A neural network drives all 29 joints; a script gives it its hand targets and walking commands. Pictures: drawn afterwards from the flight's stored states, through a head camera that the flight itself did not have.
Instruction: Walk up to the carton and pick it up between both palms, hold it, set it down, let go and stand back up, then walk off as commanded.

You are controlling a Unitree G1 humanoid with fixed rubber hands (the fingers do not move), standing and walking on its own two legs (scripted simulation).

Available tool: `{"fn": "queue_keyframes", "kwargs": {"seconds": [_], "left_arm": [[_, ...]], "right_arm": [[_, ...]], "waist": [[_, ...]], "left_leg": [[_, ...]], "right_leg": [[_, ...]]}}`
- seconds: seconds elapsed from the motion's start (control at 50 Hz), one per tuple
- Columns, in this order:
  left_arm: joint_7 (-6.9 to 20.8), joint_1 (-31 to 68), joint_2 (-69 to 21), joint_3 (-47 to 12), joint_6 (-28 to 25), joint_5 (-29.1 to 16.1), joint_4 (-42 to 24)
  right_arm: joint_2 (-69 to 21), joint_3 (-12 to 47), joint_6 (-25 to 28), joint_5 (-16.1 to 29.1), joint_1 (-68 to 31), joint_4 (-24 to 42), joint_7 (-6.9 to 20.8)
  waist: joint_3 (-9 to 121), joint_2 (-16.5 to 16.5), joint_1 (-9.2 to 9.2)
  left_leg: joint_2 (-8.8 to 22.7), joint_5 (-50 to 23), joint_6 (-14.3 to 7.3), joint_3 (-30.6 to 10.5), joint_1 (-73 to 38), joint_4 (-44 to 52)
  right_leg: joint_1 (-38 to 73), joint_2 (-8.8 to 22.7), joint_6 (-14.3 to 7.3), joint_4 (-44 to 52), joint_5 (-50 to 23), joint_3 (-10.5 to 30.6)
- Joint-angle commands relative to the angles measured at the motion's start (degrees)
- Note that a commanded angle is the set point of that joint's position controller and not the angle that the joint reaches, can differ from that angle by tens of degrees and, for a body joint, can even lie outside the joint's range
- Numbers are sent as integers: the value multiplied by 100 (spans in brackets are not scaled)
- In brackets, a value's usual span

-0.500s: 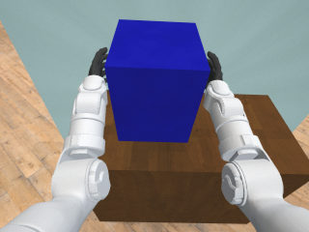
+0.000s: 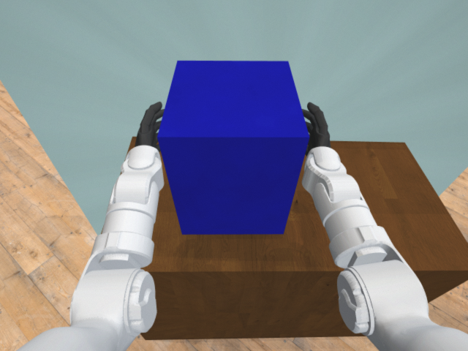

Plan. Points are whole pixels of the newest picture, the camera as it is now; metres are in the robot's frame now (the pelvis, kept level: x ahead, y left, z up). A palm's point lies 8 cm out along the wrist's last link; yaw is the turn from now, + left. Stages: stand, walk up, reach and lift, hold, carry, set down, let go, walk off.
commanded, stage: set down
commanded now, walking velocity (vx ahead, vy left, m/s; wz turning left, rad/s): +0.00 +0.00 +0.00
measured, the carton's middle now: (232, 151) +0.44 +0.00 +0.10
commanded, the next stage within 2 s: none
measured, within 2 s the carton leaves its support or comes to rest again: neither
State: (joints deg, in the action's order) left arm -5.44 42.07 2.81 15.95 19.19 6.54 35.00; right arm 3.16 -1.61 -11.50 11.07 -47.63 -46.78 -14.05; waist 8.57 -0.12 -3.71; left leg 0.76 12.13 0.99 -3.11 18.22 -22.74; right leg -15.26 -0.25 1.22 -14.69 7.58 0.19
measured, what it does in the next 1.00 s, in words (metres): stands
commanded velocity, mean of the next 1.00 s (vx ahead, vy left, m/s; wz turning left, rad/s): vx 0.00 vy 0.00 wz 0.00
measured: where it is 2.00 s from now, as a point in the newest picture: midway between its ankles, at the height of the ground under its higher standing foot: outside the picture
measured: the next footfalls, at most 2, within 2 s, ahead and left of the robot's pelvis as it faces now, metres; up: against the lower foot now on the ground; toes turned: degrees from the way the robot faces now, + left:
none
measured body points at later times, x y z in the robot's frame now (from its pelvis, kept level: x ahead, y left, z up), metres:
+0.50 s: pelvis -0.01 +0.00 +0.00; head -0.01 +0.03 +0.45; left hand +0.44 +0.14 +0.14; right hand +0.41 -0.15 +0.14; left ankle -0.02 +0.12 -0.75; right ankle -0.01 -0.14 -0.75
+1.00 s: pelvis +0.00 +0.00 +0.00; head +0.04 +0.03 +0.45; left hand +0.46 +0.15 +0.11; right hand +0.43 -0.15 +0.11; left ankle -0.02 +0.12 -0.75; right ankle -0.01 -0.14 -0.75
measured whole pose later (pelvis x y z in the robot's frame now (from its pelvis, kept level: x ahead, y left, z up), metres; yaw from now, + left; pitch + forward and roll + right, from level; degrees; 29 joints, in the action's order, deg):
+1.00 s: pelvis +0.00 +0.00 +0.00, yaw +0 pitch +8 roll -2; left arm -2.6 51.2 2.9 21.7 5.4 14.6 54.3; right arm -3.8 -22.9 -3.2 -10.4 -48.2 -50.7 -9.1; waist 5.1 1.6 -3.7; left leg 0.7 12.8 0.4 -3.1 18.2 -22.7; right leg -15.2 -0.1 1.5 -14.7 7.6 0.0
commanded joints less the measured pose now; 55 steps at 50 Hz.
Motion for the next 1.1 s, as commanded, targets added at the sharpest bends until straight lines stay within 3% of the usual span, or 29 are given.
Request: {"fn": "queue_keyframes", "kwargs": {"seconds": [0.0, 0.06, 0.14, 0.22, 0.3, 0.46, 0.72, 0.88, 1.08], "left_arm": [[725, 4709, -4296, -3049, -485, -540, -1390], [837, 4734, -4148, -2709, -521, -361, -940], [979, 5028, -3903, -2172, -618, -186, -278], [1015, 5417, -3811, -1760, -805, -34, 156], [1037, 5509, -3676, -1219, -955, 256, 726], [1103, 5178, -3385, -497, -1227, 611, 1632], [1092, 5009, -3525, -684, -1685, 628, 1702], [1210, 4786, -3427, -495, -1730, 756, 1884], [1269, 4905, -3408, -416, -1975, 877, 2062]], "right_arm": [[-4437, 2092, 543, 427, -4575, 2490, 606], [-4371, 1865, 516, 233, -4594, 2212, 623], [-4293, 1397, 516, -116, -4781, 1796, 679], [-4191, 863, 594, -446, -4967, 1303, 812], [-4028, 255, 708, -856, -4952, 737, 992], [-3866, -235, 997, -1464, -4979, 628, 1170], [-4066, -418, 1420, -1996, -4487, 435, 1247], [-4113, -584, 1468, -2219, -4243, 385, 1229], [-4250, -955, 1660, -2699, -4060, 278, 1287]], "waist": [[3906, -336, -202], [3670, -212, -173], [3284, -38, -115], [3166, -175, -83], [2860, -366, 73], [2860, -218, 232], [3621, -316, 2], [3441, -206, -91], [3577, -255, -178]], "left_leg": [[-395, -4068, 566, 25, -2705, -652], [-460, -3300, 471, 107, -2336, -414], [-466, -2343, 328, 182, -1949, -111], [-399, -1950, 303, 223, -1932, 33], [-328, -1585, 270, 299, -1942, 164], [-316, -1656, 190, 474, -1618, 257], [-239, -2803, 326, 501, -1667, 26], [-256, -2774, 281, 518, -1412, 70], [-221, -2671, 283, 566, -1171, 96]], "right_leg": [[1798, -499, 207, -332, -3343, -372], [1977, -419, 229, -313, -3328, -298], [1987, -331, 255, -238, -2717, -254], [1734, -335, 201, -168, -1905, -330], [1518, -305, 157, -115, -1173, -401], [1984, -223, 196, -344, -1702, -414], [2102, -207, 180, -588, -3090, -522], [2341, -144, 237, -672, -3603, -502], [2298, -109, 212, -695, -3630, -501]]}}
